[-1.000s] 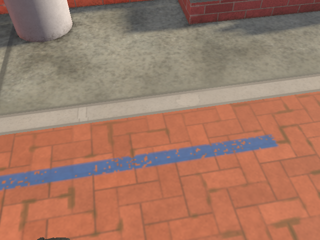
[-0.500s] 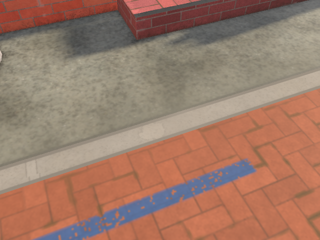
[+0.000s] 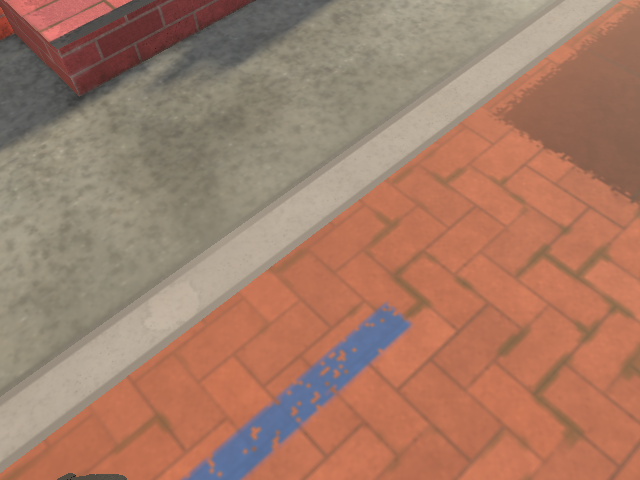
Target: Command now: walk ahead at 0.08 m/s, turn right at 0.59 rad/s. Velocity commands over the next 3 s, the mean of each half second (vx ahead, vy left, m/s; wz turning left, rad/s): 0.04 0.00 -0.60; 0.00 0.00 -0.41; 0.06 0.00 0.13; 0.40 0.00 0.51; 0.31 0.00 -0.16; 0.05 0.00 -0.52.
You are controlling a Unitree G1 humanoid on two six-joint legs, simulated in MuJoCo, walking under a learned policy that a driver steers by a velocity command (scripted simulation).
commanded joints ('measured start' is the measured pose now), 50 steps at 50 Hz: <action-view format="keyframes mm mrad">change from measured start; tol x16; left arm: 1 -7 167 56 -67 7 -10 20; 38 138 209 74 -41 27 28 22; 50 -29 99 18 45 11 -1 30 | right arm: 1 106 -86 -26 -28 -6 7 -15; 50 12 -49 -31 -48 8 44 -7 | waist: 1 -33 -100 -236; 13 -26 -180 -191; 16 5 300 -133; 19 38 110 -117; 34 -5 170 -154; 37 -17 -362 -190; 50 18 -157 -123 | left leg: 1 10 0 -22 -91 48 -18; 13 248 -59 -23 -666 202 29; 16 350 376 -483 -884 417 299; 22 356 204 -105 -839 472 236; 34 415 283 24 -724 585 223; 36 196 183 148 -493 329 82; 37 -91 44 202 -234 -182 -18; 39 -93 47 28 -1 -181 -18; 44 24 38 25 -61 92 -42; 50 168 38 35 -411 49 -30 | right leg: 1 179 -240 302 -162 238 -189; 7 124 -197 365 -181 -120 -152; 13 149 -166 455 -103 -104 -100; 16 -180 79 110 391 -536 65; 21 -187 -14 65 767 -313 160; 33 80 -95 -103 153 -264 117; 35 275 -60 -105 -93 -73 52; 37 544 -430 386 -114 507 -167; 40 379 -357 242 -153 257 -190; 50 287 -285 182 -162 119 -163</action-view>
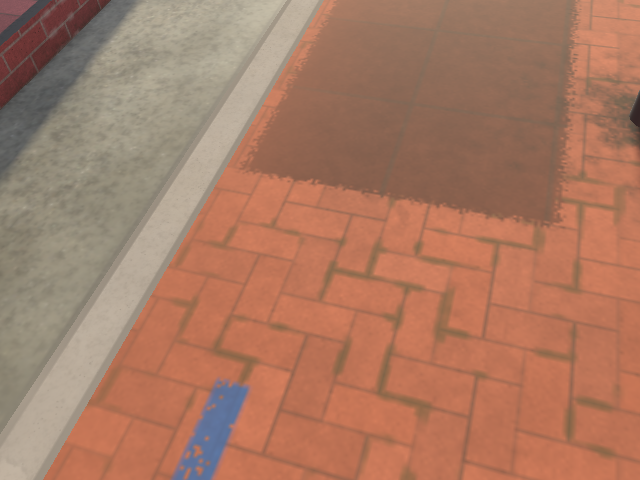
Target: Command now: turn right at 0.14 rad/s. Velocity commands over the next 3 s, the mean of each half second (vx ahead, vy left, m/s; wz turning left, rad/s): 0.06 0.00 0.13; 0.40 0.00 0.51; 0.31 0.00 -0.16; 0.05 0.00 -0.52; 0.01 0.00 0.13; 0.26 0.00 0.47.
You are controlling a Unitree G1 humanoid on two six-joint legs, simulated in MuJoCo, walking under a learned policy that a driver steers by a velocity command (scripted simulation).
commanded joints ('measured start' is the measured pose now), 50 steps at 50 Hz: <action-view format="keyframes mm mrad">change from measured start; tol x32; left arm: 1 -14 158 42 -32 0 -10 -3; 50 -280 93 24 -22 -20 -137 -61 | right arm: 1 -43 -71 -8 -73 3 -16 0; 50 289 -128 -24 -76 25 -98 -4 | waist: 1 34 -180 -67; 30 26 -135 -21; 35 -87 324 -118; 50 -74 51 25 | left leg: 1 57 2 -3 -136 -27 10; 6 341 92 -88 -401 493 86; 24 -394 66 -83 216 -109 123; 33 354 -88 152 -232 46 164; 36 543 345 -845 -709 -397 472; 50 302 100 -232 -631 350 278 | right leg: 1 54 -257 227 -116 231 -184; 16 76 -69 23 34 40 -1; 20 127 -360 369 -244 -602 -172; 31 -26 -300 -55 -181 -207 -85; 36 -755 -73 58 897 -311 55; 50 -380 -57 9 88 364 92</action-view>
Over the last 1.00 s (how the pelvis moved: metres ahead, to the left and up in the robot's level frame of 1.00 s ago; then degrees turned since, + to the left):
0.01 0.01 0.01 -30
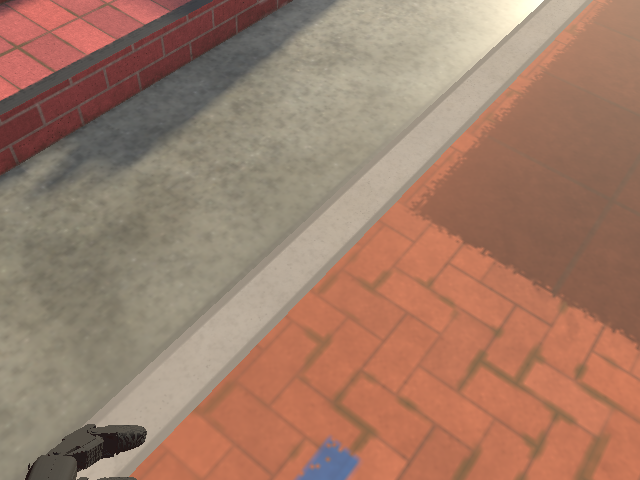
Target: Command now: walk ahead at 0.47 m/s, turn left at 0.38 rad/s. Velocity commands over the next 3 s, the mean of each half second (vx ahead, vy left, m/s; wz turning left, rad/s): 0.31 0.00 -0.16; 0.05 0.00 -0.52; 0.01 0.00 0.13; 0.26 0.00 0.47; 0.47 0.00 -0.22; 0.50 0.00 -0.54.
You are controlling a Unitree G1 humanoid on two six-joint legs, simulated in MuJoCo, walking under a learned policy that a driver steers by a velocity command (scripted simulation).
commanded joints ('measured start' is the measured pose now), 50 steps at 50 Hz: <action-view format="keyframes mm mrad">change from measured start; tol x16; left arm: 1 -162 45 1 -99 -6 -23 -15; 6 -88 101 23 -84 -9 -30 -24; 10 366 207 59 28 0 -17 -16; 17 159 139 35 -13 -3 19 20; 33 359 164 49 -23 -12 110 66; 50 240 88 39 -94 -11 161 27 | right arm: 1 41 -168 -52 -22 6 -9 -9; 10 136 -86 -10 -20 -35 -4 -4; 14 -176 -180 -32 -105 -40 -37 -1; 26 -325 -106 -15 -170 -23 14 -12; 50 -319 -196 -64 -100 3 54 -6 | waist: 1 -21 136 45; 8 160 175 -189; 10 128 -242 -484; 15 65 46 -85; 29 37 -92 -114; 32 118 335 -226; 35 102 137 -123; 50 92 204 -124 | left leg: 1 -32 231 -147 -78 278 109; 6 132 266 -99 70 722 75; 8 27 198 -32 417 940 20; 9 -314 77 -3 807 540 -55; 10 -529 -62 -20 1089 -281 -115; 11 -613 10 -68 1142 -265 -111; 29 -242 25 8 127 212 -133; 32 70 505 -477 75 700 173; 38 -149 285 -73 29 423 122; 50 -132 347 36 114 393 121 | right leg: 1 37 27 -32 -89 70 -13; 6 140 65 -104 -129 -101 -105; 8 540 42 -83 -121 -25 -195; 10 1124 -362 678 -200 199 -479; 14 626 -189 286 -272 420 -334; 19 417 -123 190 -305 518 -330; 29 430 -39 344 -133 -8 -177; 32 98 169 100 360 -801 -33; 36 52 52 59 632 -561 66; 50 412 41 -116 -80 -320 -28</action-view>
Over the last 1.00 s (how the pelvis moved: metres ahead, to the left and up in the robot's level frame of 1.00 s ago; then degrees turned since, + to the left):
0.18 0.16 0.01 23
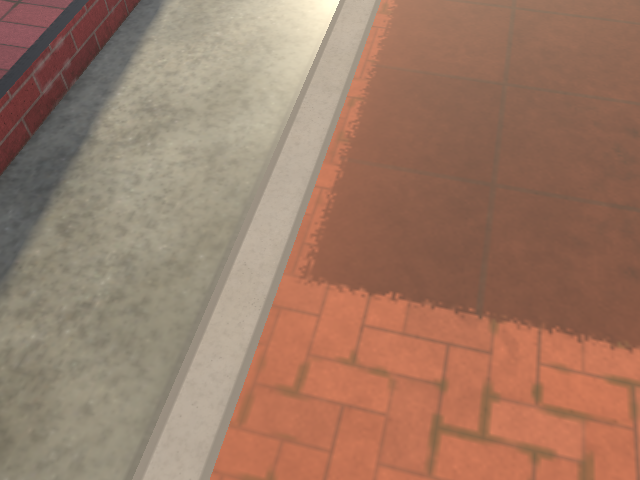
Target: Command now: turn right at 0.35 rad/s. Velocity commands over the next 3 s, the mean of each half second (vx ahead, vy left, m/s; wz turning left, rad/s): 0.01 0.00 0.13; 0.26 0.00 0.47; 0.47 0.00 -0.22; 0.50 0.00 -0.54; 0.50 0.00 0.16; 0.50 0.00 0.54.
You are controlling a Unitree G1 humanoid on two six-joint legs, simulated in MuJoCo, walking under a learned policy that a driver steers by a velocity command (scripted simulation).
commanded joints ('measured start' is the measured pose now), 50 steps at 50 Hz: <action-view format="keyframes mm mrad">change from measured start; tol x16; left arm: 1 113 95 32 -31 7 -12 -8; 50 -223 113 23 -1 -6 -199 -40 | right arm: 1 -4 -147 -37 -32 28 -10 2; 50 247 -185 -39 17 18 -57 10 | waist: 1 55 129 -158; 3 3 -307 -144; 26 -10 -123 -135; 28 11 263 -153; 50 -54 156 12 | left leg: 1 59 184 -145 -16 220 147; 3 -297 -27 16 328 -422 -54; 4 -257 -5 -113 487 -464 -65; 10 -129 -17 -183 488 -190 -91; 24 -62 -22 -53 226 -237 -40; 27 164 -38 -100 -82 126 53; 28 347 198 -439 -102 421 171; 29 332 335 -672 -168 268 370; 32 310 211 -582 -276 -361 263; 50 230 150 -475 -237 19 208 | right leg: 1 213 46 -38 -307 195 -76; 3 363 -331 416 -370 614 -293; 6 185 -233 235 -407 393 -290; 24 307 -303 68 -317 638 -289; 26 257 -267 2 -233 541 -220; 28 -128 -75 -174 164 -77 -27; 29 -305 50 -36 366 -352 -2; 30 -372 11 55 433 -296 -17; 37 -373 -13 69 172 190 -15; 50 -132 16 28 -223 241 -35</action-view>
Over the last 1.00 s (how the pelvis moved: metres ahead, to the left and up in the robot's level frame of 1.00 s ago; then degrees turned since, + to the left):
0.32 -0.02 -0.01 -25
